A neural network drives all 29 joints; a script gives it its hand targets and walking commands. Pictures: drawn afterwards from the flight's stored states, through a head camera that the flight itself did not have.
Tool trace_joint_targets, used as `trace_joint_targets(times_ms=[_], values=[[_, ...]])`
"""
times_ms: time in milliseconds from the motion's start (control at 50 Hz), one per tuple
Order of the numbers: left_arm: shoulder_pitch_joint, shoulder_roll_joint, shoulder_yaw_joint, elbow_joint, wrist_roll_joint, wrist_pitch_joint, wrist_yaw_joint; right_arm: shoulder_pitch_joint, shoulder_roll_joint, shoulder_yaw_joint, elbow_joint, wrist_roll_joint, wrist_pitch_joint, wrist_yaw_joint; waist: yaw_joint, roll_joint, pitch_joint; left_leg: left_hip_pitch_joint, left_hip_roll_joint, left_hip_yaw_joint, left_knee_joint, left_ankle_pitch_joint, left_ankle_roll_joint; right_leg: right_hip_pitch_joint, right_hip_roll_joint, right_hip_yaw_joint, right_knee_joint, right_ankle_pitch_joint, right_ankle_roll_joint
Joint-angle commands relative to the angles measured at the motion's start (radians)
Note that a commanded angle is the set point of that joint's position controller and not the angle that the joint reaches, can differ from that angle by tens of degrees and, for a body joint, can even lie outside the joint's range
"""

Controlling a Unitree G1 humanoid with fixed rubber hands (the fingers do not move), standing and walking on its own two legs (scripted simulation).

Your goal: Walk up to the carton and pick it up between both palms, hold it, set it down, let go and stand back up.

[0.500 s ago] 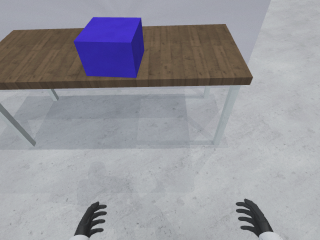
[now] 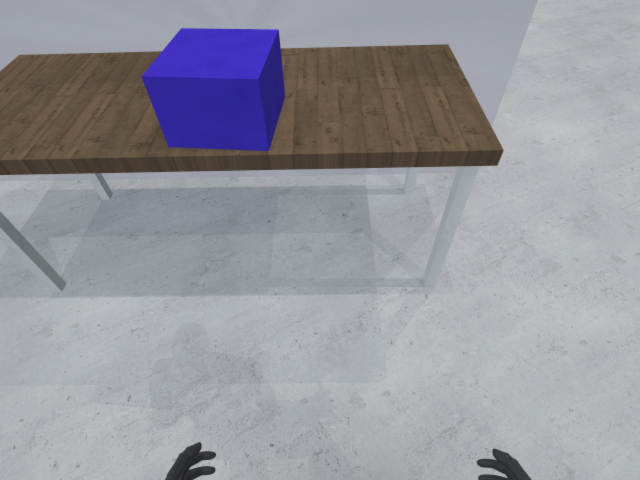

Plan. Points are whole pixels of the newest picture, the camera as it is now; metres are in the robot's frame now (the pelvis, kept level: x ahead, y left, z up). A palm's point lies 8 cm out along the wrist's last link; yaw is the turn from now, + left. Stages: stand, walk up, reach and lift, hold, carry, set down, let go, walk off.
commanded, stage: stand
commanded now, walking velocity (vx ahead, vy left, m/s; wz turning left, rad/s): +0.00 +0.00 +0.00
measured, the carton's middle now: (223, 88) +1.01 +0.27 -0.01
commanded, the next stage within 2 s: none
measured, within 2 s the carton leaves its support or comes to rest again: neither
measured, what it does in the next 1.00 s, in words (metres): stands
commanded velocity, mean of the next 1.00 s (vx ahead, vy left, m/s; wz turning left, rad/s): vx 0.00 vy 0.00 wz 0.00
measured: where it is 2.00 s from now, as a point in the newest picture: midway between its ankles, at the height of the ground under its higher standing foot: outside the picture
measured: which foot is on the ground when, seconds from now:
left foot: down 0.00-1.00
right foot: down 0.00-1.00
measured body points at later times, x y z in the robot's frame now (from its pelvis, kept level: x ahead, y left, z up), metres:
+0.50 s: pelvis +0.00 +0.01 +0.01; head +0.02 +0.01 +0.45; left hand +0.08 +0.24 -0.13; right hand +0.09 -0.22 -0.13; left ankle +0.00 +0.12 -0.72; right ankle +0.00 -0.12 -0.72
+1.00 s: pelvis +0.00 +0.01 +0.01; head +0.01 +0.00 +0.46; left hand +0.03 +0.24 -0.13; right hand +0.02 -0.22 -0.14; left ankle +0.00 +0.12 -0.72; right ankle +0.00 -0.12 -0.72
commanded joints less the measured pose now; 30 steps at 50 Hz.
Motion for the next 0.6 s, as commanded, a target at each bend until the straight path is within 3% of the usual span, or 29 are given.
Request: trace_joint_targets(times_ms=[0,20,60,80,100,120,140,180,220,240,300,340,360,420,460,480,500,540,580], values=[[0.019,0.108,0.039,-0.064,0.006,-0.003,0.009,-0.029,-0.075,-0.025,-0.079,-0.001,-0.009,-0.006,0.018,0.034,0.067,-0.025,0.034,-0.036,-0.127,0.076,0.025,-0.060,-0.038,0.054,-0.126,0.047,-0.029],[0.002,0.107,0.036,-0.067,0.004,-0.005,0.006,0.006,-0.094,-0.030,-0.074,0.004,-0.011,-0.002,0.007,-0.009,0.019,-0.032,0.039,-0.053,-0.134,0.073,0.030,-0.012,-0.044,0.060,-0.133,0.047,-0.038],[0.038,0.100,0.038,-0.049,0.002,-0.009,0.013,-0.015,-0.074,-0.023,-0.068,0.003,-0.018,-0.004,0.024,-0.010,0.055,-0.056,0.038,-0.057,-0.146,0.070,0.028,-0.012,-0.044,0.065,-0.136,0.074,-0.034],[0.024,0.105,0.037,-0.042,0.009,-0.009,0.010,0.003,-0.069,-0.026,-0.058,0.002,-0.019,-0.004,0.002,0.015,0.041,-0.024,0.030,-0.041,-0.132,0.108,0.031,-0.015,-0.059,0.088,-0.140,0.094,-0.044],[0.042,0.076,0.029,-0.044,0.003,-0.010,0.008,0.007,-0.079,-0.030,-0.055,-0.001,-0.019,-0.009,0.020,0.026,0.010,0.041,0.037,-0.045,-0.119,0.153,0.035,-0.042,-0.066,0.096,-0.148,0.099,-0.050],[0.049,0.092,0.031,-0.038,0.002,-0.016,0.007,0.021,-0.073,-0.032,-0.051,0.005,-0.020,0.000,0.008,-0.028,-0.036,0.057,0.029,-0.041,-0.103,0.146,0.037,-0.026,-0.062,0.083,-0.149,0.104,-0.050],[0.023,0.106,0.037,-0.034,-0.005,-0.017,0.010,0.009,-0.069,-0.030,-0.058,0.002,-0.030,0.001,0.001,0.018,-0.016,0.045,0.056,-0.062,-0.121,0.196,0.044,-0.020,-0.052,0.066,-0.124,0.142,-0.042],[0.022,0.096,0.031,-0.041,-0.003,-0.018,0.008,0.038,-0.066,-0.029,-0.047,0.007,-0.029,0.005,-0.002,0.006,-0.086,0.069,0.040,-0.046,-0.103,0.201,0.036,0.043,-0.052,0.062,-0.129,0.166,-0.037],[0.009,0.072,0.031,-0.039,-0.006,-0.020,0.005,0.009,-0.074,-0.029,-0.032,0.001,-0.025,-0.003,0.014,0.053,-0.013,0.021,0.051,-0.064,-0.148,0.127,0.043,-0.001,-0.037,0.060,-0.121,0.112,-0.036],[0.017,0.072,0.030,-0.017,0.001,-0.019,0.005,0.028,-0.078,-0.034,-0.021,-0.002,-0.023,-0.007,-0.001,0.041,-0.016,0.040,0.062,-0.078,-0.147,0.136,0.043,-0.004,-0.035,0.047,-0.129,0.118,-0.036],[0.041,0.080,0.036,-0.010,0.002,-0.014,0.011,0.018,-0.112,-0.040,-0.031,0.001,-0.021,-0.013,0.012,-0.029,0.007,-0.039,0.061,-0.096,-0.185,0.069,0.050,0.034,-0.040,0.049,-0.133,0.083,-0.037],[0.085,0.087,0.039,0.011,-0.001,-0.018,0.010,0.002,-0.097,-0.042,-0.020,-0.001,-0.019,-0.017,0.034,0.043,0.016,-0.016,0.059,-0.081,-0.177,0.118,0.049,0.035,-0.037,0.049,-0.119,0.138,-0.030],[0.078,0.110,0.044,0.018,-0.003,-0.016,0.011,0.008,-0.085,-0.040,-0.019,0.001,-0.020,-0.007,0.018,-0.002,-0.014,0.030,0.045,-0.062,-0.156,0.113,0.040,0.010,-0.047,0.062,-0.134,0.117,-0.035],[0.045,0.099,0.045,0.035,-0.003,-0.023,0.022,0.040,-0.060,-0.037,0.021,0.009,-0.035,-0.013,0.001,0.004,-0.032,0.055,0.050,-0.071,-0.141,0.218,0.054,0.038,-0.064,0.071,-0.141,0.200,-0.037],[0.093,0.083,0.037,0.047,-0.013,-0.028,0.018,0.036,-0.091,-0.049,0.025,0.004,-0.029,-0.011,0.020,0.024,-0.087,0.131,0.044,-0.041,-0.111,0.244,0.047,0.031,-0.060,0.066,-0.146,0.202,-0.037],[0.073,0.108,0.044,0.059,-0.005,-0.027,0.022,0.030,-0.057,-0.041,0.021,0.000,-0.025,-0.013,0.000,-0.018,-0.024,0.091,0.054,-0.060,-0.125,0.252,0.050,0.016,-0.061,0.071,-0.144,0.207,-0.039],[0.067,0.082,0.041,0.056,-0.009,-0.029,0.024,0.046,-0.068,-0.044,0.035,0.003,-0.023,-0.017,0.002,0.035,-0.051,0.080,0.061,-0.070,-0.133,0.280,0.056,0.074,-0.053,0.056,-0.127,0.230,-0.037],[0.082,0.110,0.049,0.069,0.002,-0.019,0.029,0.080,-0.085,-0.050,0.064,0.006,-0.021,-0.016,-0.004,0.016,0.012,0.041,0.050,-0.065,-0.145,0.250,0.050,0.057,-0.063,0.066,-0.141,0.218,-0.043],[0.077,0.068,0.039,0.086,-0.004,-0.015,0.030,0.040,-0.075,-0.049,0.071,-0.002,-0.012,-0.024,0.008,0.030,0.095,0.034,0.050,-0.066,-0.168,0.155,0.049,-0.020,-0.054,0.069,-0.182,0.127,-0.041]])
